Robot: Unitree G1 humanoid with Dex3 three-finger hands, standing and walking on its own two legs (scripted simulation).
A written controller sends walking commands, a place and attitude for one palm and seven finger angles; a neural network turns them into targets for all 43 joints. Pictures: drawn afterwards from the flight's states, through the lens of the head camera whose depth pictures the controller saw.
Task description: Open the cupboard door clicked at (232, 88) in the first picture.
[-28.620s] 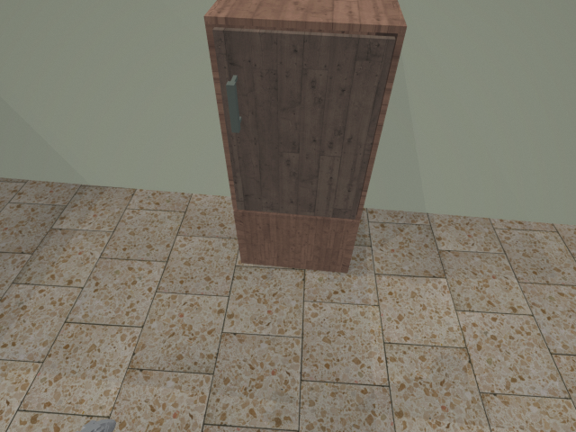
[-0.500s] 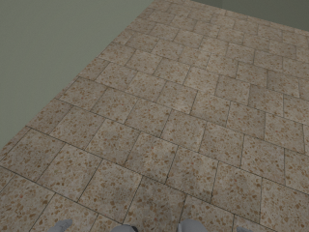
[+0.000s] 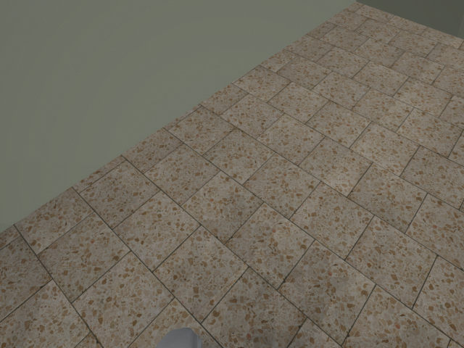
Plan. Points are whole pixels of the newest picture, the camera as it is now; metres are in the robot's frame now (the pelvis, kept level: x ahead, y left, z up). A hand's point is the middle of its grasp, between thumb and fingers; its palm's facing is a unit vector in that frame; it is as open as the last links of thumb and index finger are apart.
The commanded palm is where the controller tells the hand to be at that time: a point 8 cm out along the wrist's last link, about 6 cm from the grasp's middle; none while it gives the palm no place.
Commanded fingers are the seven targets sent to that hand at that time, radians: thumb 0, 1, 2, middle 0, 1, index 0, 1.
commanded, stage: turn to face it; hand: left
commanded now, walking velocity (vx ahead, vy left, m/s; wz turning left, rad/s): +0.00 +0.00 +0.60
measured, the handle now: out of the picture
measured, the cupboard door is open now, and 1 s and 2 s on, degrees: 43 43 43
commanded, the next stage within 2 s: none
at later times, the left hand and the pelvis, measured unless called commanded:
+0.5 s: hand out of the picture +0.06 +0.22 -0.16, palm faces +0.28 -0.91 -0.30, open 7.4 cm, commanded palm none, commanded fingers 0.00 0.90 0.90 -0.20 -0.30 -0.20 -0.30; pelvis +0.01 -0.02 -0.01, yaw +16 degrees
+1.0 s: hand out of the picture -0.08 +0.20 -0.19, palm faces +0.60 -0.76 -0.23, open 7.4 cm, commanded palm none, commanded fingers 0.00 0.90 0.90 -0.20 -0.30 -0.20 -0.30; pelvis +0.01 -0.01 -0.01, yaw +36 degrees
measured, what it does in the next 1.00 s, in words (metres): steps on the spot, turning left: left foot, then right foot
